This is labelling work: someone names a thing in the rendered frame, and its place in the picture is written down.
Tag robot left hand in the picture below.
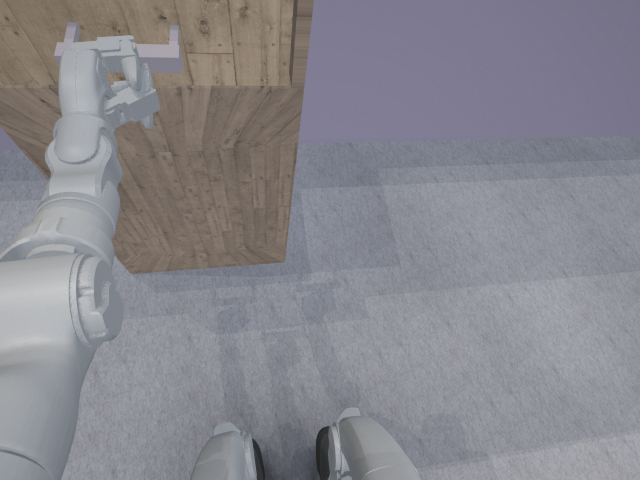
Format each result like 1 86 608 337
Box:
58 35 161 133

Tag right robot shin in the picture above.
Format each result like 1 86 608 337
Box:
327 408 360 480

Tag robot left upper arm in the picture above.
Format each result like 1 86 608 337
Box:
0 253 123 480

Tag handle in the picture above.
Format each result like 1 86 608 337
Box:
54 22 183 73

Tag robot left thigh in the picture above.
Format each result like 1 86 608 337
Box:
190 431 257 480

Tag drawer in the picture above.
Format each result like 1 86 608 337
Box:
0 0 294 86

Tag cabinet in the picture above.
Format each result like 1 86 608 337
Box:
0 0 314 274

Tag left robot forearm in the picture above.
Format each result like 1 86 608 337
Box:
0 114 122 271

